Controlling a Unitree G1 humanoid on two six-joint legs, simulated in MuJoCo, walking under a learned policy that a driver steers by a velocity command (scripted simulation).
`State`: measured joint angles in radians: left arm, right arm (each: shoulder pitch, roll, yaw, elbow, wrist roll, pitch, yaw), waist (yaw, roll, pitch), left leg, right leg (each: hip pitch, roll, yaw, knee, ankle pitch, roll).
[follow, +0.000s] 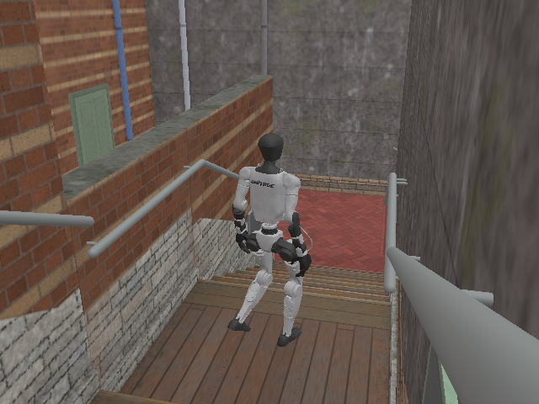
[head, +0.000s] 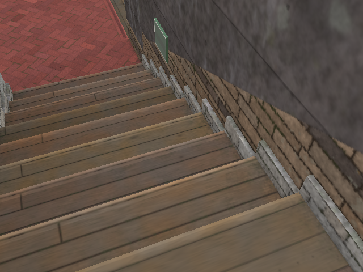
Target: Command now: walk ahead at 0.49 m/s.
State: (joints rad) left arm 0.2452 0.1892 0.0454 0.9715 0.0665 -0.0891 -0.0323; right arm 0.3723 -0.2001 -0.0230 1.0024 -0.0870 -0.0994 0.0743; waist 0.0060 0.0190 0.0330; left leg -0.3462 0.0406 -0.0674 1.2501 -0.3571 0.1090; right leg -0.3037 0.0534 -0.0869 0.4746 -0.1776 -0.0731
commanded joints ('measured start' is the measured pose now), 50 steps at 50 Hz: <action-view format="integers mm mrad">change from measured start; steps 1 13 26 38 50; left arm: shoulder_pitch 40 313 31 97 225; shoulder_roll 5 73 79 125 -6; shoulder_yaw -10 -45 -46 -55 -95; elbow -11 142 -86 -228 -95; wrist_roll -5 30 26 30 24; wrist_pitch -28 -54 -36 5 -80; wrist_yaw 15 -1 4 39 113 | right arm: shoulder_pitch -46 -390 9 -12 -145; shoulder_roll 34 -43 -55 -131 -45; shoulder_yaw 6 -5 -42 -37 12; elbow -104 -239 -9 -151 -200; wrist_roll -3 38 34 2 -44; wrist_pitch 4 77 -28 -62 7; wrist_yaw -26 -12 -48 -34 34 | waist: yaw -22 46 -77 49 56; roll -9 -71 -13 14 -72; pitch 33 64 -51 -47 9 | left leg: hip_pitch -212 -330 300 -132 -390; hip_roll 102 44 168 12 72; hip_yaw -40 43 -367 -320 56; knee -30 -681 -955 -634 -314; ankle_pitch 16 487 337 472 791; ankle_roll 7 -34 226 165 -75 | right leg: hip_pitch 61 368 -410 -7 -160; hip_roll -312 -299 -166 -72 -167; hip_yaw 342 -8 218 69 62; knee -353 -361 835 465 132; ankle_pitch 68 430 -193 -76 -122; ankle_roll -230 -156 -5 85 -95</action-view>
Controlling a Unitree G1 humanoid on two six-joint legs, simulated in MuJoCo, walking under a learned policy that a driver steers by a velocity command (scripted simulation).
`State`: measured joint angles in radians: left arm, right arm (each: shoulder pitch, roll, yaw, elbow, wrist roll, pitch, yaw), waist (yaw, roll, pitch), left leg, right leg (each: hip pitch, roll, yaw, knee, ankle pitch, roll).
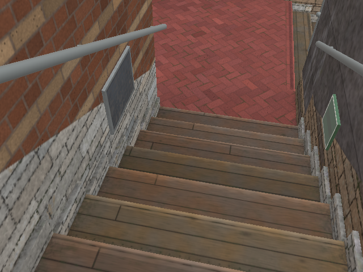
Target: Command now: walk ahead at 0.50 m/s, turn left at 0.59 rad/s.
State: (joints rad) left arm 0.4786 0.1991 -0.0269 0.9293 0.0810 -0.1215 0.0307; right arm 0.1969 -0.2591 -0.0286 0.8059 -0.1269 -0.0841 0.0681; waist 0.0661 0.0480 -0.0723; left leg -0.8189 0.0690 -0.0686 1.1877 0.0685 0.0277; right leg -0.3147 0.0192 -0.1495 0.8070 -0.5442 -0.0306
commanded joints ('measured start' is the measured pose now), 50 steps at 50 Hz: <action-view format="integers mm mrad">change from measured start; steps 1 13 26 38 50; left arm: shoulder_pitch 76 266 -164 241 -35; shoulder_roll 15 25 74 260 182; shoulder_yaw -18 -34 4 135 87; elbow -21 101 -74 69 7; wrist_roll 3 -3 15 -95 -102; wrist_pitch -52 19 57 68 19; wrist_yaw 60 -140 -85 -90 -62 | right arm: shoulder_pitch -75 587 235 362 84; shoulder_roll -12 -155 19 -82 2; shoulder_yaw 18 -54 37 -34 -11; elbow -29 123 74 114 89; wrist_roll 31 33 22 150 104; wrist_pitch -11 39 -39 40 89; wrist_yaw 48 4 -27 -88 -23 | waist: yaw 52 -244 -65 56 -135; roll -57 117 -39 -223 -166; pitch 125 -376 116 -197 76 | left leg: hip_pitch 95 1665 227 -341 300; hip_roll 44 303 56 -121 -6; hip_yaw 83 -208 -32 68 98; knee -498 -453 -626 933 -176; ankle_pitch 473 811 -361 -876 62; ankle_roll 20 441 229 55 19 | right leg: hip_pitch -113 -520 -157 857 -137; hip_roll -126 -58 -155 -468 -227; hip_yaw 95 136 225 495 274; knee -155 1057 -124 -191 -467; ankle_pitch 170 -259 1061 1052 516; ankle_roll -120 48 11 -255 -191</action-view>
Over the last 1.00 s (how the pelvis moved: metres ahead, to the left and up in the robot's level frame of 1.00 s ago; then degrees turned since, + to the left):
0.56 0.11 -0.04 29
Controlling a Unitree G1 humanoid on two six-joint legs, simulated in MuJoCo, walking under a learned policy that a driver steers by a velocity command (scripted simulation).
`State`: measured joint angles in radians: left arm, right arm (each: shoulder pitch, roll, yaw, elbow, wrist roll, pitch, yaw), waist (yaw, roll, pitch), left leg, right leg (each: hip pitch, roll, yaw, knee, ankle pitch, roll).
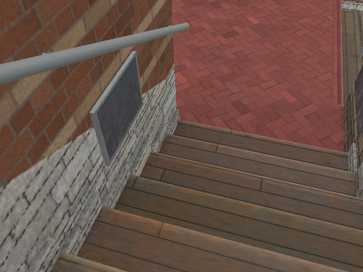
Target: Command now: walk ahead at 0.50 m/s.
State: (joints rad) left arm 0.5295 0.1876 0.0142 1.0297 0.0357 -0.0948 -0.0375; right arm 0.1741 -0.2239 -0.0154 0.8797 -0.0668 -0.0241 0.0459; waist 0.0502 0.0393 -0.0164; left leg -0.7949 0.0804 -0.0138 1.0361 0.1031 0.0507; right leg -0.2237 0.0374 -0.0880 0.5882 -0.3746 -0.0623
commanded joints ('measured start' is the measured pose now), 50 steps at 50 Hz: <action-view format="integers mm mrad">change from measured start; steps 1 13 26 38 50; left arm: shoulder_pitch -4 311 238 -7 -161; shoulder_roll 136 99 -38 -19 53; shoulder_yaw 35 34 0 -75 -29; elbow -51 38 152 -55 -180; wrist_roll -69 36 144 57 65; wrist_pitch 2 3 -99 -73 -9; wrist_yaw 23 63 37 47 -22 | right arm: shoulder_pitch -24 -363 -144 15 158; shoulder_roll -60 -74 -88 54 84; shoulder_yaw -22 -66 -31 73 49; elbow -26 -90 -123 -146 -99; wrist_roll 53 54 0 -41 -19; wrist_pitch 34 -88 -123 -71 -81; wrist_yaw -16 -33 3 -27 12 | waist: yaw -47 148 120 2 -40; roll -167 25 -165 12 -110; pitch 82 148 181 82 58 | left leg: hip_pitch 101 69 -76 562 665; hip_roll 34 -58 -105 14 268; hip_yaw -36 -24 84 59 -223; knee -86 -328 -265 -355 -663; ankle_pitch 142 -71 -709 556 -199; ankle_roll -6 -13 54 -111 221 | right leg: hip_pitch -58 200 440 -777 -824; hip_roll -262 -148 -32 90 -154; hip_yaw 274 320 -32 254 271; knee -198 298 -134 186 980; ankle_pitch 261 339 851 -271 279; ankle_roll -161 -103 152 -130 -20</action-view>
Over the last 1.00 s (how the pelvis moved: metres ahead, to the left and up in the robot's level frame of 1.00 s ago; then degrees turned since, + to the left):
0.53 -0.02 -0.27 6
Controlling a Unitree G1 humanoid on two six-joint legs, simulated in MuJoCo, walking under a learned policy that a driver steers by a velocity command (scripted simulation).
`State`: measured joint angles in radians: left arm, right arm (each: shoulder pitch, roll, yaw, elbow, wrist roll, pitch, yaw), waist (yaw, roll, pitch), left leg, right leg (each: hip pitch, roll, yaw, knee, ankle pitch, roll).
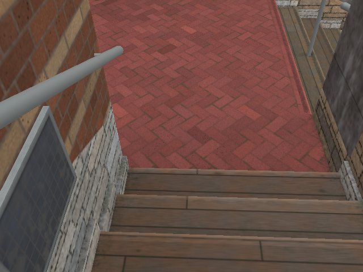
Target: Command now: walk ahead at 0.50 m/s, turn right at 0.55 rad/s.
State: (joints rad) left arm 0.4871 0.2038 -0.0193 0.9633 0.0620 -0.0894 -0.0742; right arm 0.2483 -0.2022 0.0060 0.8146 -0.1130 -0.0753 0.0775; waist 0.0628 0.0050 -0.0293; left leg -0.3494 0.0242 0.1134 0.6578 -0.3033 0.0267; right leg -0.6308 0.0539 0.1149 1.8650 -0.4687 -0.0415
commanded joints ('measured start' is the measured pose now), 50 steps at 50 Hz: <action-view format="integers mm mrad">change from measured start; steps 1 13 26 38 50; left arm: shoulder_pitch -163 -472 188 -36 -18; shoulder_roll -6 67 257 59 99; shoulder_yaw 2 27 144 62 82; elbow -132 -128 117 -5 -79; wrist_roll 47 31 -9 35 -48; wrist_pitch -17 18 14 -38 -18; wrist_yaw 8 -15 24 3 -60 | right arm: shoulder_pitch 55 362 62 51 501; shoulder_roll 63 -10 -102 -48 -338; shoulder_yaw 26 30 -29 17 -118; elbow -26 171 108 107 279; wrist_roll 20 -11 81 25 38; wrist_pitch -50 -37 -51 -12 -16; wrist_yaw -23 -70 1 -38 24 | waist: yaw -36 -144 183 -9 -247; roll -2 31 -83 10 252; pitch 156 156 -108 86 -61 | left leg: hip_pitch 28 -3 -694 -154 847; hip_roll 301 239 103 144 407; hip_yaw -288 12 -79 -229 -707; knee -364 -109 1193 -72 -186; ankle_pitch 230 11 -534 794 339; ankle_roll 253 141 -107 -43 372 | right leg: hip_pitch -286 33 1186 159 -756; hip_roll -234 -169 -389 -222 20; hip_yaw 28 -168 216 85 -71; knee -470 -1220 -1371 -1220 322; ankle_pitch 405 983 889 122 -270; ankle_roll -65 -30 -338 -235 21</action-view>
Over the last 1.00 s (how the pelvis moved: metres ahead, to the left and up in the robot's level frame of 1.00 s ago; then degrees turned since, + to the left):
0.64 0.08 -0.31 -15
